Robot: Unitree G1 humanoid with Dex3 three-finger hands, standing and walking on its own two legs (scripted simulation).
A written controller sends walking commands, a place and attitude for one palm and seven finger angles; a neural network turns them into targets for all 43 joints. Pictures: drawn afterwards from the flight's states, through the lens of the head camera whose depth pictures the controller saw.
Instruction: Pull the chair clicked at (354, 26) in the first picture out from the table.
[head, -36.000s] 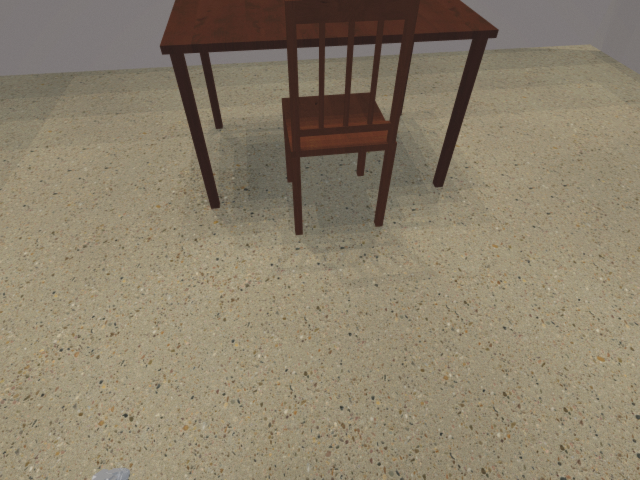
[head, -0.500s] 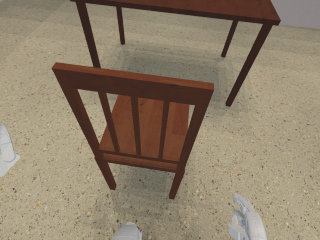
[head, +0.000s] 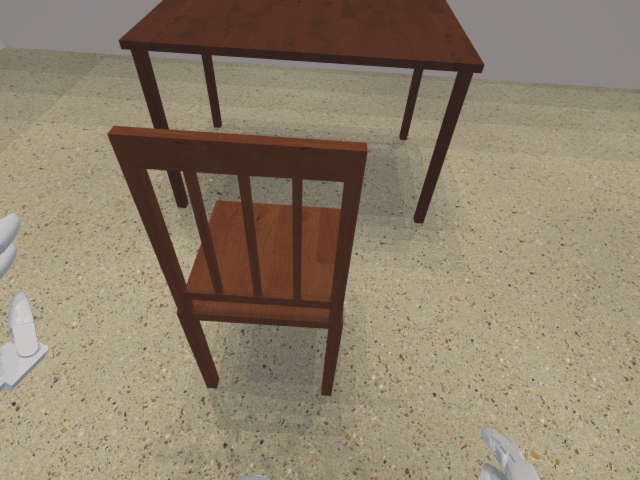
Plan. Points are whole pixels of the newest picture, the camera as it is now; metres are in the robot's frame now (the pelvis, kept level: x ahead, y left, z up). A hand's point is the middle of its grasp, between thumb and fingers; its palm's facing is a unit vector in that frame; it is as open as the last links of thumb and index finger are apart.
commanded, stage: stop stepping back and stand still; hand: left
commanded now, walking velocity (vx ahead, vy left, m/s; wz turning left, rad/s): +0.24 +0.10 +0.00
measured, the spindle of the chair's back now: (251, 242) +0.54 +0.17 -0.08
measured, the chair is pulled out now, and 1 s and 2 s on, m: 0.60 0.60 0.60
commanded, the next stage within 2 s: let the arm hang, fingers relaxed in 0.80 s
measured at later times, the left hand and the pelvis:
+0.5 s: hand out of the picture +0.12 +0.29 +0.17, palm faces +0.53 -0.75 -0.40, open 7.4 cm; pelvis -0.05 +0.01 +0.00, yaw +4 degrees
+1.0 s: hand (32, 452) +0.13 +0.30 +0.05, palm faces +0.37 -0.81 -0.46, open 7.4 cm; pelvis -0.05 +0.01 -0.01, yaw +9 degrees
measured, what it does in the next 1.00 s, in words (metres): steps on the spot: left foot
